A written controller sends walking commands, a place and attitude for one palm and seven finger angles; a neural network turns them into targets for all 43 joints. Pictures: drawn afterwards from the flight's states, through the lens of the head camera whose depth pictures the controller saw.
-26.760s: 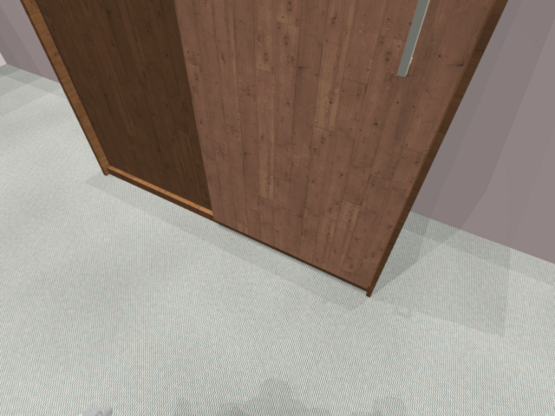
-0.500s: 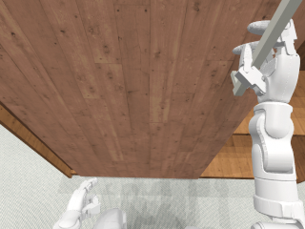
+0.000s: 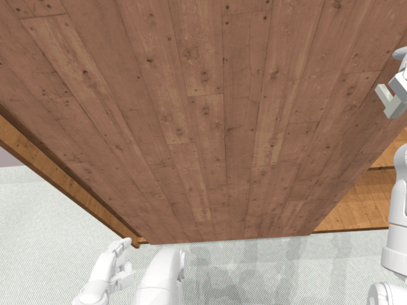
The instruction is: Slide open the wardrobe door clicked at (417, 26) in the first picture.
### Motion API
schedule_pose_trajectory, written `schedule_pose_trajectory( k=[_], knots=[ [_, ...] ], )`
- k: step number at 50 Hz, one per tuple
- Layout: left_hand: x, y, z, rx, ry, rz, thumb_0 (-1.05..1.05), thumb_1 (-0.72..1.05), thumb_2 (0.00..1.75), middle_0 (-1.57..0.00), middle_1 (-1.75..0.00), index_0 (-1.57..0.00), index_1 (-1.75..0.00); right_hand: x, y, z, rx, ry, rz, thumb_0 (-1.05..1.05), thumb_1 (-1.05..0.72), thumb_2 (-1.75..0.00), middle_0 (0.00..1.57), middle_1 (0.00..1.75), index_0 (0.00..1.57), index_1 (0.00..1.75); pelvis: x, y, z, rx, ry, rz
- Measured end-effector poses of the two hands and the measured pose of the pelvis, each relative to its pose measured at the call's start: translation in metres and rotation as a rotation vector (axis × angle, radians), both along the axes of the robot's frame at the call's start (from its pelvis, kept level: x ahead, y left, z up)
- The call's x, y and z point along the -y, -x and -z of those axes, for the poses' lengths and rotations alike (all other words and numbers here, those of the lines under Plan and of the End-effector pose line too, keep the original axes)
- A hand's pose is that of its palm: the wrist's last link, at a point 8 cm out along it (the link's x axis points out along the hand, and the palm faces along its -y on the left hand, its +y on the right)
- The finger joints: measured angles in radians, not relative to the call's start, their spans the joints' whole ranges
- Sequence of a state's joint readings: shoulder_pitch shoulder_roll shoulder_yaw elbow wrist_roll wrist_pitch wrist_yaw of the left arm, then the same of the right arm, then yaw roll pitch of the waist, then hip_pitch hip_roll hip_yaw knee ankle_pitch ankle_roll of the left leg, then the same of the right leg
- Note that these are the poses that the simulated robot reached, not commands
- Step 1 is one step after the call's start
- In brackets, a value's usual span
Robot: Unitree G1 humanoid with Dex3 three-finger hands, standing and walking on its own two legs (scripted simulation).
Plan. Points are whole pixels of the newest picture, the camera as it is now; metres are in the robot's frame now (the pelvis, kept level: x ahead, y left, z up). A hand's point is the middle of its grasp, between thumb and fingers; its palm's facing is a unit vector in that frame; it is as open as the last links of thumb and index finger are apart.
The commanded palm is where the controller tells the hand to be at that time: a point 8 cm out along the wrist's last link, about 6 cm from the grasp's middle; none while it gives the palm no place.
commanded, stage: stop walking and hold the door there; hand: right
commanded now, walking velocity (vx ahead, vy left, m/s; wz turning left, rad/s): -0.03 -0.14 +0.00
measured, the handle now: out of the picture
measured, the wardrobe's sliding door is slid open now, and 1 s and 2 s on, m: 0.65 0.65 0.65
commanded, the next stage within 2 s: none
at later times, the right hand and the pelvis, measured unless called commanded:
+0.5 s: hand (404, 67) +0.38 -0.31 +0.23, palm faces +0.87 +0.47 -0.16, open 5.9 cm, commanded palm +0.33 -0.32 +0.19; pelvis +0.07 +0.12 -0.08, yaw -4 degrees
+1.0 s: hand (402, 74) +0.36 -0.30 +0.23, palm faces +0.66 +0.74 -0.14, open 5.7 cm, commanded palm +0.32 -0.30 +0.19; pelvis +0.03 +0.06 +0.00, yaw +4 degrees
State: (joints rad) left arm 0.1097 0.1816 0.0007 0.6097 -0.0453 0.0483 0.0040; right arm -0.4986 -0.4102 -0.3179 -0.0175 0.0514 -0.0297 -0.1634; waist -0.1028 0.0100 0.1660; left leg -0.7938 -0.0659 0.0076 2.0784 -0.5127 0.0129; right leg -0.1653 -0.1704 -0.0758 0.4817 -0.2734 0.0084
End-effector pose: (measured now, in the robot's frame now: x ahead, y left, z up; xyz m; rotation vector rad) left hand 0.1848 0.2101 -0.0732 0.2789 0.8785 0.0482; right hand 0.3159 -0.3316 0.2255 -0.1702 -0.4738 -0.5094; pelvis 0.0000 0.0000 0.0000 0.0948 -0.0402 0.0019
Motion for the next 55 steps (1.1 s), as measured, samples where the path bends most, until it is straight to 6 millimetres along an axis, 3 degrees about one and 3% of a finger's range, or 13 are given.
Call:
schedule_pose_trajectory(
  k=[3,7,12,15,18,20,23,27,34,39,43,48,55],
  knots=[
    [-0.011,-0.011,-0.016,0.039,-0.006,-0.020,0.01,0.91,0.90,-0.20,-0.30,-0.20,-0.30,0.003,-0.001,-0.001,0.002,0.078,0.009,-0.05,-0.72,-0.84,0.52,1.44,0.31,1.26,-0.016,-0.009,-0.005,-0.013,-0.028,-0.034],
    [-0.047,-0.033,-0.038,0.153,-0.052,-0.045,-0.02,0.93,0.90,-0.21,-0.30,-0.21,-0.30,0.004,-0.001,-0.002,-0.009,0.132,0.074,-0.08,-0.69,-0.84,0.53,1.45,0.33,1.31,-0.043,-0.024,-0.005,0.000,-0.022,-0.061],
    [-0.098,-0.053,-0.032,0.199,-0.067,-0.057,-0.01,0.92,0.90,-0.21,-0.30,-0.21,-0.30,-0.001,0.001,-0.005,-0.060,0.137,0.238,-0.11,-0.64,-0.84,0.51,1.43,0.36,1.34,-0.082,-0.049,-0.002,0.008,-0.012,-0.043],
    [-0.130,-0.063,-0.011,0.187,-0.060,-0.042,0.00,0.92,0.90,-0.21,-0.30,-0.21,-0.30,-0.006,0.004,-0.008,-0.107,0.140,0.351,-0.13,-0.61,-0.84,0.49,1.42,0.37,1.36,-0.111,-0.063,0.005,0.014,0.007,0.007],
    [-0.169,-0.080,0.032,0.180,-0.076,0.014,0.00,0.91,0.90,-0.21,-0.30,-0.21,-0.30,-0.009,0.007,-0.008,-0.117,0.197,0.458,-0.18,-0.58,-0.81,0.48,1.41,0.35,1.36,-0.142,-0.084,0.047,-0.021,0.189,0.134],
    [-0.195,-0.092,0.073,0.165,-0.104,0.025,0.00,0.91,0.90,-0.21,-0.30,-0.21,-0.30,-0.012,0.006,-0.006,-0.116,0.218,0.531,-0.21,-0.58,-0.80,0.47,1.41,0.32,1.34,-0.142,-0.087,0.075,0.004,0.166,0.116],
    [-0.217,-0.088,0.116,0.054,-0.097,-0.060,0.01,0.91,0.90,-0.20,-0.30,-0.20,-0.30,-0.016,0.001,-0.004,-0.074,0.153,0.557,-0.18,-0.63,-0.81,0.47,1.40,0.32,1.34,-0.130,-0.079,0.086,0.022,0.168,0.103],
    [-0.203,-0.057,0.126,-0.035,-0.076,-0.137,0.01,0.92,0.90,-0.20,-0.30,-0.20,-0.30,-0.009,-0.007,-0.003,-0.035,0.132,0.509,-0.14,-0.67,-0.84,0.46,1.41,0.34,1.36,-0.106,-0.057,0.076,0.027,0.222,0.067],
    [-0.136,0.010,0.100,-0.060,0.088,-0.198,0.02,0.91,0.90,-0.20,-0.30,-0.20,-0.30,-0.006,-0.006,-0.006,-0.075,0.071,0.452,-0.10,-0.67,-0.87,0.37,1.48,0.39,1.39,-0.101,-0.057,0.050,0.018,0.165,0.035],
    [-0.116,0.036,0.080,-0.074,0.080,-0.181,0.02,0.91,0.90,-0.21,-0.30,-0.20,-0.30,-0.002,-0.005,-0.009,-0.116,0.088,0.379,-0.08,-0.64,-0.82,0.31,1.51,0.42,1.40,-0.083,-0.046,0.032,0.025,0.112,0.035],
    [-0.114,0.047,0.050,-0.011,0.022,-0.215,0.02,0.91,0.90,-0.21,-0.30,-0.21,-0.30,-0.001,-0.001,-0.005,-0.118,0.075,0.281,-0.09,-0.63,-0.83,0.27,1.52,0.43,1.40,-0.071,-0.039,0.021,0.047,0.112,-0.012],
    [-0.113,0.047,0.015,0.106,0.004,-0.240,0.02,0.91,0.90,-0.21,-0.30,-0.20,-0.30,-0.004,0.002,-0.004,-0.149,0.018,0.218,-0.06,-0.70,-0.82,0.34,1.47,0.37,1.40,-0.061,-0.033,0.004,0.038,0.074,-0.043],
    [-0.115,0.048,0.004,0.185,-0.019,-0.236,0.01,0.91,0.90,-0.20,-0.30,-0.20,-0.30,-0.006,0.003,-0.004,-0.158,0.055,0.205,-0.07,-0.72,-0.78,0.42,1.42,0.30,1.40,-0.057,-0.017,0.006,0.006,0.086,-0.096]
  ],
)
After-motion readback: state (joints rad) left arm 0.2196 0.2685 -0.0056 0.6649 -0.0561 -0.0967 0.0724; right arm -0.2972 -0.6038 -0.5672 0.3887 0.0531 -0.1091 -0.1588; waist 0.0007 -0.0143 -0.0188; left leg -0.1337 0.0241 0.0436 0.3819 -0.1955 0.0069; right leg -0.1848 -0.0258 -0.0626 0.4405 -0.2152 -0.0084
